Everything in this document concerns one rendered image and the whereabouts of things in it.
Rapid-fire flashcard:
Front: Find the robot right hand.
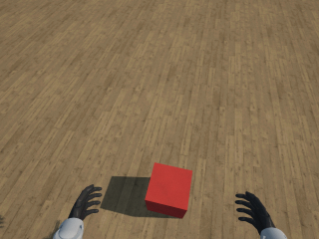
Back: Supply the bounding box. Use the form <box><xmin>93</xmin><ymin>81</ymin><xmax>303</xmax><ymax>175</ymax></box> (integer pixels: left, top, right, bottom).
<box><xmin>234</xmin><ymin>191</ymin><xmax>276</xmax><ymax>235</ymax></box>

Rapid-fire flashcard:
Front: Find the robot left hand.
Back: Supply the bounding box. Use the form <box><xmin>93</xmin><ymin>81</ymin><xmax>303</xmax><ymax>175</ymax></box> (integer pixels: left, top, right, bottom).
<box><xmin>68</xmin><ymin>184</ymin><xmax>103</xmax><ymax>221</ymax></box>

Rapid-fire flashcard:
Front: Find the right robot forearm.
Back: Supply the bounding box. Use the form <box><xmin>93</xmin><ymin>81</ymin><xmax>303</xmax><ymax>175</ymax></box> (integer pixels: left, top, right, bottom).
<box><xmin>260</xmin><ymin>227</ymin><xmax>287</xmax><ymax>239</ymax></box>

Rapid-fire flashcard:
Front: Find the carton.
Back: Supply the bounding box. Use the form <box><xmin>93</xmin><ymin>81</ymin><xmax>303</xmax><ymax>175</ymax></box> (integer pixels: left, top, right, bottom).
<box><xmin>145</xmin><ymin>162</ymin><xmax>192</xmax><ymax>219</ymax></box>

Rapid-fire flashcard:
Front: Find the left robot forearm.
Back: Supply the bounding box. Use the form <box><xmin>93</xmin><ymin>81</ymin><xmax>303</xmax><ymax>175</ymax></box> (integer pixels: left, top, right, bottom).
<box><xmin>53</xmin><ymin>217</ymin><xmax>84</xmax><ymax>239</ymax></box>

